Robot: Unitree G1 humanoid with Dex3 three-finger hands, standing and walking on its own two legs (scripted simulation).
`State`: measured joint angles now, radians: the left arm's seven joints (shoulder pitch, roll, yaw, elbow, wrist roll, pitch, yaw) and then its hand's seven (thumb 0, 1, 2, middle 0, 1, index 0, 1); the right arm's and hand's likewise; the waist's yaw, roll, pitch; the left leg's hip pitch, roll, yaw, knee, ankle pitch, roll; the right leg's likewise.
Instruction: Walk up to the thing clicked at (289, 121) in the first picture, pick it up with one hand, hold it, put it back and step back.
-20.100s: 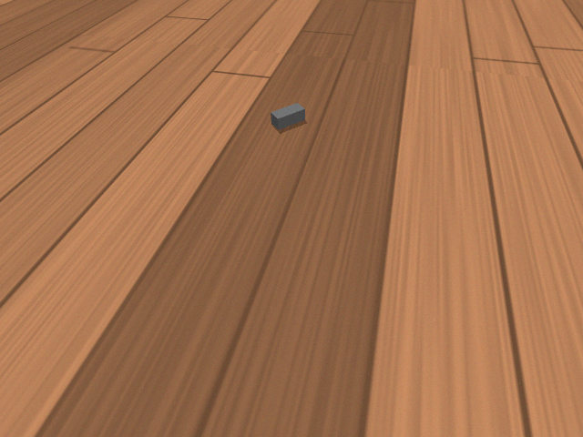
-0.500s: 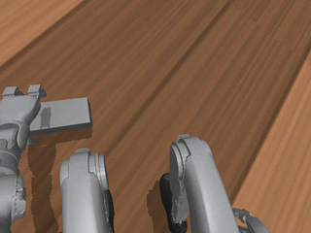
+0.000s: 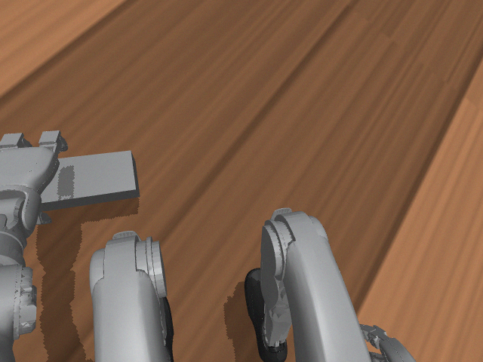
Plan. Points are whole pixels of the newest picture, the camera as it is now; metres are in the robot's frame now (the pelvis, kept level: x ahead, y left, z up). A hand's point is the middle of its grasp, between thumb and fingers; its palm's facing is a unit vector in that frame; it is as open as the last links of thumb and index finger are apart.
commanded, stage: rise first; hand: left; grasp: from above
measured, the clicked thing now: (87, 181) +0.46 +0.26 -0.29
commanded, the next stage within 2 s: approach in 0.44 s
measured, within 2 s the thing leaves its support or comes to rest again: neither
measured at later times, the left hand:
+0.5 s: hand (39, 189) +0.41 +0.31 -0.17, palm faces -0.46 -0.05 -0.89, open 13.9 cm
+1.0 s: hand (86, 163) +0.46 +0.24 -0.18, palm faces -0.39 -0.03 -0.92, open 14.0 cm
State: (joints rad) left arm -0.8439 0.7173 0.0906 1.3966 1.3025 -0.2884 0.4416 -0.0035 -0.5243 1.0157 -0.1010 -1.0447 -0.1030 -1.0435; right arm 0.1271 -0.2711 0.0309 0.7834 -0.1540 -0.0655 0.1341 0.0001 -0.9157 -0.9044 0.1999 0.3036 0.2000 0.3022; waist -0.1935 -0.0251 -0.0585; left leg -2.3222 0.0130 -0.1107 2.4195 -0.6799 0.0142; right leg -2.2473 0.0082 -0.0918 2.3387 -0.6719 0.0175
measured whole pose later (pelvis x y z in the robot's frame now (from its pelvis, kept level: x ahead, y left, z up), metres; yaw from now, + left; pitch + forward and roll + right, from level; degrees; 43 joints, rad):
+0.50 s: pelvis +0.00 +0.00 +0.00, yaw +0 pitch +33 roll -7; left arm -0.83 0.71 0.08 1.38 1.30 -0.31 0.43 0.00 -0.52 1.01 -0.10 -1.05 -0.11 -1.05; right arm 0.13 -0.28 0.02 0.78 -0.15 -0.07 0.14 0.00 -0.92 -0.90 0.20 0.30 0.20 0.30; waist -0.19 -0.02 -0.07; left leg -2.32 0.01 -0.11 2.42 -0.68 0.01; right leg -2.24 0.01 -0.09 2.34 -0.67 0.01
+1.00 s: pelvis +0.00 +0.00 +0.00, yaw -1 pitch +34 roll -8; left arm -0.95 0.64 0.07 1.50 1.33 -0.20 0.55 0.00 -0.53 1.04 -0.09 -1.03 -0.09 -1.03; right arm 0.15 -0.27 0.07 0.77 -0.18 -0.09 0.17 0.00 -0.90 -0.89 0.20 0.30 0.20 0.30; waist -0.27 0.00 -0.06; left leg -2.35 0.02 -0.12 2.43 -0.69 0.01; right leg -2.28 0.02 -0.10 2.35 -0.67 0.02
